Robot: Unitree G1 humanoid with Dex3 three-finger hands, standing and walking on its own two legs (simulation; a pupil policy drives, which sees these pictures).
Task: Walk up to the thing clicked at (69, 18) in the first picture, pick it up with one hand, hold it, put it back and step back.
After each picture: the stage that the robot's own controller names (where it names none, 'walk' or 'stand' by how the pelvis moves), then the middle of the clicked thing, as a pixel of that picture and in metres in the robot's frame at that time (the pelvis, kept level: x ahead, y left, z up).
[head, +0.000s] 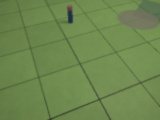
stand; (70, 14) +1.89 +0.19 -0.66
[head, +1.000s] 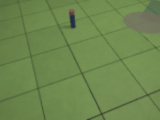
walk; (72, 19) +1.74 +0.25 -0.65
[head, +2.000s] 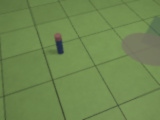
walk; (59, 44) +1.19 +0.32 -0.65
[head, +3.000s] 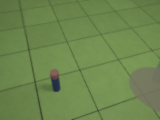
walk; (55, 81) +0.78 +0.25 -0.63
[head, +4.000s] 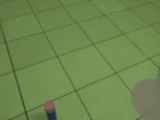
walk; (50, 112) +0.49 +0.20 -0.64
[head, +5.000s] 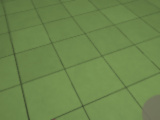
stand; out of the picture +0.39 +0.21 -0.65
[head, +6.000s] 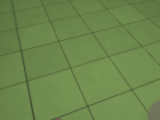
stand; out of the picture +0.39 +0.17 -0.66
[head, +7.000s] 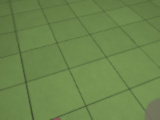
stand; out of the picture +0.41 +0.19 -0.66
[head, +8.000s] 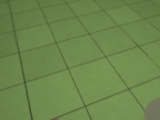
stand; out of the picture +0.40 +0.20 -0.66
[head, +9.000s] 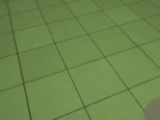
go down; out of the picture +0.39 +0.20 -0.66
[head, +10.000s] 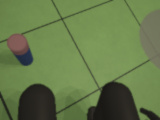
go down; (22, 52) +0.47 +0.23 -0.30
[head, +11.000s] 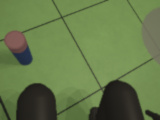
approach; (21, 51) +0.47 +0.24 -0.26
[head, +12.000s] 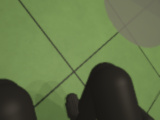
close in; out of the picture +0.46 +0.29 -0.17
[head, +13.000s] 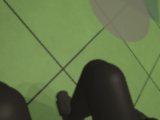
close; out of the picture +0.45 +0.30 -0.16
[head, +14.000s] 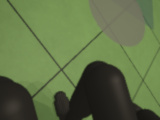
lift; out of the picture +0.42 +0.29 -0.17
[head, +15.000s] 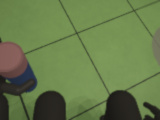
lift; (19, 73) +0.34 +0.21 -0.02
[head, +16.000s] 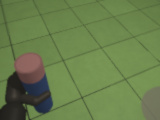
hold; (37, 87) +0.32 +0.16 +0.05
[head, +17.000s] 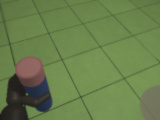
hold; (37, 88) +0.32 +0.17 +0.03
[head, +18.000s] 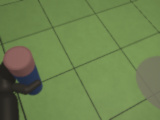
crouch; (27, 75) +0.37 +0.19 -0.03
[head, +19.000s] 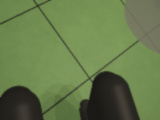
lower; out of the picture +0.51 +0.27 -0.06
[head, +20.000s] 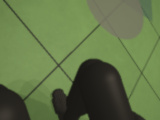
lower; out of the picture +0.46 +0.31 -0.17
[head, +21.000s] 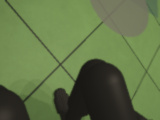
lower; out of the picture +0.45 +0.31 -0.17
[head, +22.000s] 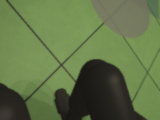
lower; out of the picture +0.45 +0.31 -0.17
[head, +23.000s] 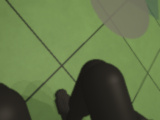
lower; out of the picture +0.44 +0.30 -0.17
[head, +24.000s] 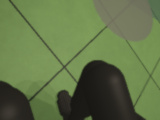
open; out of the picture +0.45 +0.28 -0.17
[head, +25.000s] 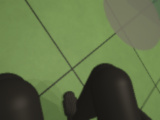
stand; out of the picture +0.44 +0.28 -0.17
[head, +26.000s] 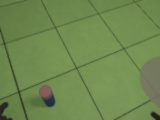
stand; (48, 97) +0.43 +0.20 -0.50
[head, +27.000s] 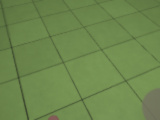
stand; out of the picture +0.40 +0.19 -0.60
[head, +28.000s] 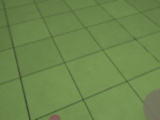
stand; out of the picture +0.41 +0.19 -0.60
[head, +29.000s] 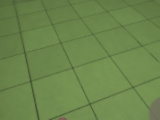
stand; out of the picture +0.42 +0.17 -0.65
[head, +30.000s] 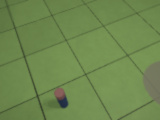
walk; (61, 98) +0.50 +0.20 -0.62
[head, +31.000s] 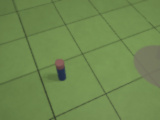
walk; (61, 70) +0.73 +0.18 -0.62
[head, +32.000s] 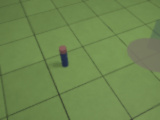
stand; (64, 56) +1.03 +0.25 -0.63
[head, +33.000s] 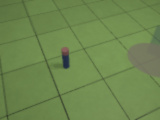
stand; (65, 58) +1.05 +0.19 -0.65
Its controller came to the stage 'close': yes
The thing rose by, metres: 0.68
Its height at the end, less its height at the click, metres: +0.00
